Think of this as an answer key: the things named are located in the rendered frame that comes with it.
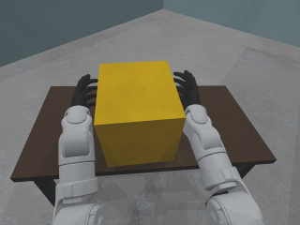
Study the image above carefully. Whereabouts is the robot right upper arm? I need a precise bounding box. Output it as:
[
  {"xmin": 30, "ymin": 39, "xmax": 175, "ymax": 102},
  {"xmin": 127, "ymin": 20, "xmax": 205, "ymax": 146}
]
[{"xmin": 206, "ymin": 190, "xmax": 264, "ymax": 225}]

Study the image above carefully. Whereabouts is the robot right forearm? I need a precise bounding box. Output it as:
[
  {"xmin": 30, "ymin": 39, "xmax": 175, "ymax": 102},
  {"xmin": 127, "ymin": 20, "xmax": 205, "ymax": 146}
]
[{"xmin": 183, "ymin": 104, "xmax": 264, "ymax": 223}]

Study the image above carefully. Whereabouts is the robot left upper arm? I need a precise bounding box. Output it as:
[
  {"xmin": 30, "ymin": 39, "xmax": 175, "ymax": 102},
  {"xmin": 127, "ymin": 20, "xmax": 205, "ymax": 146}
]
[{"xmin": 53, "ymin": 203, "xmax": 106, "ymax": 225}]

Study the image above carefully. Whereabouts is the right robot hand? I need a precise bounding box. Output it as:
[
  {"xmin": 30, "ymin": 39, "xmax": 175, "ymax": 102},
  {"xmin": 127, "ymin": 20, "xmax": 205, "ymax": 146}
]
[{"xmin": 173, "ymin": 70, "xmax": 201, "ymax": 110}]

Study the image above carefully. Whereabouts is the carton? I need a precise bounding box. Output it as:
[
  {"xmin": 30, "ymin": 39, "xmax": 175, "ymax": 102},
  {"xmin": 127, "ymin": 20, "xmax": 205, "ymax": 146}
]
[{"xmin": 94, "ymin": 60, "xmax": 186, "ymax": 168}]

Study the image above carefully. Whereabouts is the robot left forearm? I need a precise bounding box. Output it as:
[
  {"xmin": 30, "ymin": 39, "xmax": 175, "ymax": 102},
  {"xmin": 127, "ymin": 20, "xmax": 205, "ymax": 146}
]
[{"xmin": 52, "ymin": 105, "xmax": 98, "ymax": 225}]

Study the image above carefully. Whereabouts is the table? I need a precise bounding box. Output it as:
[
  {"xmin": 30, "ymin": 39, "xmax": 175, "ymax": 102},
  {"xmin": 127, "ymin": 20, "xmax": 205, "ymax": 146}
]
[{"xmin": 10, "ymin": 85, "xmax": 277, "ymax": 207}]

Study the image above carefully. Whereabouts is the left robot hand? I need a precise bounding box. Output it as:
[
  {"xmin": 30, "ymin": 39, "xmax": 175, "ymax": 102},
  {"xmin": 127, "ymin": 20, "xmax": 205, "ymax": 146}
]
[{"xmin": 70, "ymin": 74, "xmax": 98, "ymax": 108}]

